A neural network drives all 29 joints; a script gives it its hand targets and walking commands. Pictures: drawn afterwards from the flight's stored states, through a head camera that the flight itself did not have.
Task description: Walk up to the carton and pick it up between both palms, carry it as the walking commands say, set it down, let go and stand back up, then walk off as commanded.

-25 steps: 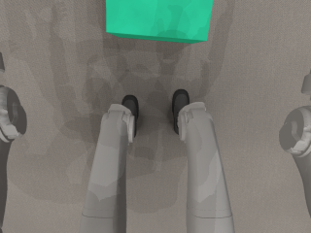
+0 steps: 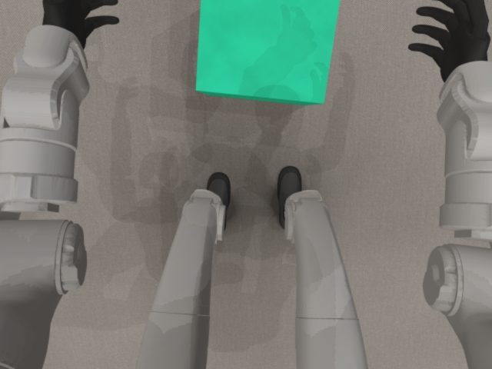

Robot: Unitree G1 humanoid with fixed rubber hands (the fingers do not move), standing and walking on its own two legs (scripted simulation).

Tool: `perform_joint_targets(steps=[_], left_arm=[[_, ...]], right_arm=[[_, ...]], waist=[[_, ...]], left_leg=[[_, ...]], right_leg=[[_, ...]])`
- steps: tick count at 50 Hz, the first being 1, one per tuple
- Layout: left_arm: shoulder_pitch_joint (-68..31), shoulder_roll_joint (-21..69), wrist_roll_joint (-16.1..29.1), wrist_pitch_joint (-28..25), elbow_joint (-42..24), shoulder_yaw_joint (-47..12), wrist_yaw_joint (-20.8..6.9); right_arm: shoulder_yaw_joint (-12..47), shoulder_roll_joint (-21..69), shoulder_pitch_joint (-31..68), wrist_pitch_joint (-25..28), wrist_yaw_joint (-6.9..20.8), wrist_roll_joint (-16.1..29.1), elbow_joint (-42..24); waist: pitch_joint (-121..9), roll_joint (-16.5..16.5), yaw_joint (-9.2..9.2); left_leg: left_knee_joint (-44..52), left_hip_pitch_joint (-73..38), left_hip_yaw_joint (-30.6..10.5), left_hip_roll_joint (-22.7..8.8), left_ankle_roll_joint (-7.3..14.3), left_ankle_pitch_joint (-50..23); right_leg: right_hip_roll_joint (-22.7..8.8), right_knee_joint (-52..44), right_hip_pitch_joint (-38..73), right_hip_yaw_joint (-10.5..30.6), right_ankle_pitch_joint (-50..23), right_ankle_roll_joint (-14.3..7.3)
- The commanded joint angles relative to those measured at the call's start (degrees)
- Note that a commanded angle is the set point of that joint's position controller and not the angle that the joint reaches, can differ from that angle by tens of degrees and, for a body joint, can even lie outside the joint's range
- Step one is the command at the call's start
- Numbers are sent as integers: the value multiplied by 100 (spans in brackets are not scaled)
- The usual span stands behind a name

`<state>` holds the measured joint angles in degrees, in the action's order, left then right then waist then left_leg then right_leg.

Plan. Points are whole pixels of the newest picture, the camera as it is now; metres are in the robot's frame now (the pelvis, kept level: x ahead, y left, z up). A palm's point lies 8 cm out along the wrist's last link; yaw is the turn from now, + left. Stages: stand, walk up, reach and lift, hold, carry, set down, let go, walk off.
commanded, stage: let go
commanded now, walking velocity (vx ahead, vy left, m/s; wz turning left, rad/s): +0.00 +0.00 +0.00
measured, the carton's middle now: (264, 46) +0.56 -0.02 -0.57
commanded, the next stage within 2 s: stand in 1.16 s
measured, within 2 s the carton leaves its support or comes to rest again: neither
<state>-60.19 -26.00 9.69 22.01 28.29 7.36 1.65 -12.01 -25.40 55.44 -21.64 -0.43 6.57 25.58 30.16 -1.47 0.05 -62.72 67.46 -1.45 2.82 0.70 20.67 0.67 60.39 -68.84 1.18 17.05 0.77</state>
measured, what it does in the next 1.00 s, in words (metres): rises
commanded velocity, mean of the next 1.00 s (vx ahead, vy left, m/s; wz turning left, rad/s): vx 0.00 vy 0.00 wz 0.00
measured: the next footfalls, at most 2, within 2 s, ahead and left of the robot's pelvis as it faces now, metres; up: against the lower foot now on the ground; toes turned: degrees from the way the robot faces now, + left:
none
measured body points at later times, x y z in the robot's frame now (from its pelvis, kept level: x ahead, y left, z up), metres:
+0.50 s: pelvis +0.02 -0.01 +0.07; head +0.12 -0.01 +0.51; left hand +0.29 +0.22 -0.01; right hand +0.27 -0.24 -0.01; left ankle +0.07 +0.11 -0.64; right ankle +0.10 -0.12 -0.64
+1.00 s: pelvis +0.06 -0.04 +0.09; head +0.06 -0.05 +0.54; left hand +0.21 +0.19 +0.01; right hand +0.22 -0.28 +0.02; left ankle +0.07 +0.11 -0.64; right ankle +0.10 -0.12 -0.64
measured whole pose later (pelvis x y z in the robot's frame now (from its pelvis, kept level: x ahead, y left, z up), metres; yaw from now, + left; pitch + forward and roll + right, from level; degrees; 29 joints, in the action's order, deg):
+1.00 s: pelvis +0.06 -0.04 +0.09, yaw +2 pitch -12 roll +0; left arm 15.0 -10.6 -3.3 8.5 23.7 3.9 -6.4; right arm -2.5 -12.3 -15.8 -9.6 4.1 -1.9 21.0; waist 12.1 -0.1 1.0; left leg -28.3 0.5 -5.2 -0.4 -2.5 16.0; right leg 2.7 28.7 -2.3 -1.9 14.6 -3.3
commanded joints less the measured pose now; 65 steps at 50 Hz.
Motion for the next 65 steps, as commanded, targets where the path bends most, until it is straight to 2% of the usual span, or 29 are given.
perform_joint_targets(steps=[1,3,5,8,12,16,19,20,22,24,27,29,34,38,40,43,45,48,52,55,57,58,59,60,61,62,64,65], left_arm=[[-351,-1441,-12,-140,-2480,425,242],[274,-1227,29,-125,-2730,380,229],[817,-1003,8,-183,-2688,368,194],[1687,-695,-188,-400,-2396,468,117],[2859,-286,-484,-806,-2037,491,-4],[3825,267,-707,-1221,-1605,269,-163],[3973,660,-862,-1527,-1360,108,-255],[4031,745,-925,-1613,-1263,97,-267],[4373,809,-1095,-1711,-948,181,-325],[4728,798,-1232,-1772,-653,251,-381],[5031,828,-1329,-1847,-458,186,-429],[5087,868,-1304,-1888,-500,75,-441],[5918,977,-1272,-1941,-780,-88,-481],[6351,969,-1268,-1914,-1212,-80,-582],[6434,938,-1234,-1845,-1324,-94,-664],[6417,797,-1247,-1746,-1532,-44,-769],[6415,697,-1261,-1719,-1690,-23,-791],[6439,653,-1305,-1646,-1722,-27,-766],[6551,675,-1389,-1494,-1545,-17,-708],[6482,652,-1363,-1476,-1415,1,-647],[6474,650,-1323,-1488,-1356,-32,-590],[6509,662,-1274,-1503,-1302,-89,-561],[7277,34,-1012,-1801,-330,81,-324],[7409,-97,-1059,-1927,-191,80,-271],[7288,-171,-1102,-2016,-139,54,-264],[7178,-93,-1125,-2093,-83,44,-243],[7141,23,-1142,-2224,71,-57,-240],[7162,37,-1139,-2261,152,-91,-221]], right_arm=[[-289,-1695,253,166,-87,86,-2489],[-274,-1571,-445,148,-70,126,-2654],[-274,-1367,-1051,188,-31,142,-2609],[-217,-1006,-1956,363,79,123,-2369],[10,-531,-3043,725,218,-53,-2114],[289,15,-3979,1123,319,-295,-1753],[326,339,-4107,1431,395,-484,-1492],[294,414,-4173,1508,417,-554,-1420],[270,549,-4468,1569,458,-698,-1175],[358,625,-4835,1561,496,-777,-881],[479,636,-5206,1549,507,-867,-748],[519,605,-5229,1565,510,-898,-902],[589,499,-5870,1627,483,-1021,-1373],[638,556,-6116,1610,511,-1008,-1662],[693,613,-6152,1584,511,-981,-1697],[767,678,-6148,1557,481,-920,-1825],[747,702,-6176,1551,436,-870,-1873],[725,769,-6251,1477,397,-815,-1667],[712,842,-6370,1291,400,-779,-1262],[647,815,-6352,1065,367,-739,-1120],[579,742,-6292,923,313,-774,-1071],[588,727,-6296,867,280,-820,-1064],[449,-34,-6730,1384,75,-740,-122],[476,-55,-6746,1576,28,-811,-94],[475,-99,-6764,1706,18,-801,-60],[461,-99,-6835,1852,2,-786,46],[544,-43,-6776,2041,21,-830,211],[564,-1,-6775,2094,17,-836,276]], waist=[[-13758,185,238],[-13341,102,295],[-12614,40,306],[-11350,-7,218],[-10051,92,96],[-8466,88,102],[-6796,80,204],[-6222,110,208],[-5064,145,173],[-4242,0,121],[-3422,-243,44],[-3009,-231,23],[-2683,-104,-1],[-2552,69,-63],[-2454,319,-21],[-2423,946,52],[-2491,1058,64],[-2478,828,12],[-2383,262,-56],[-2335,-126,-67],[-2372,-377,-140],[-2456,-419,-163],[-3669,-234,-63],[-3538,-161,-135],[-3589,-155,-64],[-3679,-104,-43],[-3829,-105,-37],[-3859,34,-55]], left_leg=[[403,-4775,-131,90,-193,-4261],[553,-4693,-100,88,-224,-4091],[732,-4486,-64,85,-245,-3765],[1079,-4284,-42,66,-229,-3211],[1550,-4170,6,57,-164,-2501],[2051,-4059,32,13,-120,-1879],[2460,-3859,22,-101,-131,-1066],[2636,-3826,7,-153,-127,-571],[3025,-3766,40,-233,-109,499],[3397,-3631,44,-312,-59,1245],[3951,-3396,-5,-449,18,1717],[4255,-3372,-19,-521,87,1844],[4744,-3936,35,-540,141,1431],[4784,-4350,131,-408,80,1012],[4577,-4838,201,-254,-14,713],[3882,-6280,296,99,-212,-56],[3620,-6971,249,164,-282,-436],[3540,-7212,178,138,-320,-656],[3733,-6896,124,83,-290,-644],[3968,-6497,123,17,-240,-704],[4086,-6212,160,-48,-216,-861],[4078,-6138,166,-75,-191,-979],[3600,-5648,30,-396,-214,-1623],[3555,-5358,-15,-302,-217,-1284],[3514,-5404,-119,-395,-154,-1253],[3506,-5680,-185,-519,-77,-1574],[3385,-5767,-222,-591,-56,-2363],[3361,-5737,-226,-638,-71,-2662]], right_leg=[[415,12,5144,-192,-3864,59],[417,-170,5353,-143,-3816,40],[402,-361,5418,-120,-3599,28],[358,-720,5442,-128,-3138,21],[281,-1158,5820,-137,-2643,57],[222,-1603,5940,-119,-2082,77],[187,-1985,5515,-87,-1316,74],[161,-2139,5391,-82,-852,79],[120,-2465,5265,-104,230,76],[161,-2645,5514,-200,903,129],[193,-2833,6122,-321,1027,191],[212,-2964,6479,-368,935,226],[254,-3238,7432,-346,397,268],[267,-3482,7714,-298,228,243],[163,-3765,7469,-224,394,113],[-181,-4444,6347,45,1016,-196],[-319,-4646,5852,165,1009,-245],[-358,-4655,5678,229,765,-217],[-269,-4476,5996,217,349,-138],[-112,-4235,6469,213,-150,-49],[60,-4010,6797,231,-556,21],[101,-3885,6885,237,-760,35],[-322,-3581,6471,249,-1855,67],[-354,-3745,6501,405,-1387,95],[-429,-3759,6377,498,-1001,6],[-440,-3585,6337,421,-1447,-65],[-445,-3481,6175,343,-2488,-93],[-460,-3430,6186,331,-2894,-101]])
